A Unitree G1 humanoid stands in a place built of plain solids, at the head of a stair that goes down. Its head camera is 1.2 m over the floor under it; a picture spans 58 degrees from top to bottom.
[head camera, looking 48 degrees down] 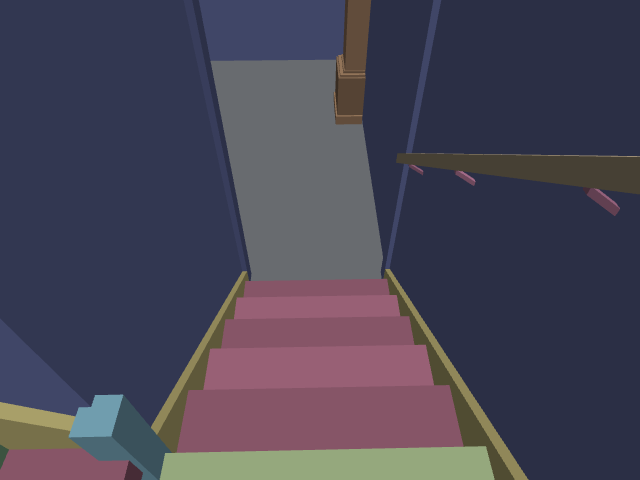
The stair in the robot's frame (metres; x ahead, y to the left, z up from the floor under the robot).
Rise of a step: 0.18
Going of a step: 0.25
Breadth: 0.86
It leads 2 degrees to the left of straight ahead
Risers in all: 6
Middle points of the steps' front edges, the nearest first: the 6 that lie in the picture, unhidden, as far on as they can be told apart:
0.35 -0.02 0.00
0.59 0.00 -0.19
0.84 0.01 -0.37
1.09 0.01 -0.55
1.33 0.02 -0.73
1.58 0.02 -0.91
